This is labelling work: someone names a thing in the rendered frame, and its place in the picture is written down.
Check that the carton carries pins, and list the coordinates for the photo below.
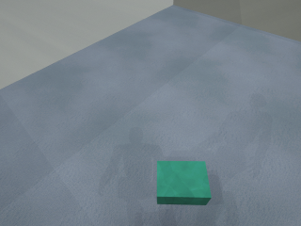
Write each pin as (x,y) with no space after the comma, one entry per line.
(182,183)

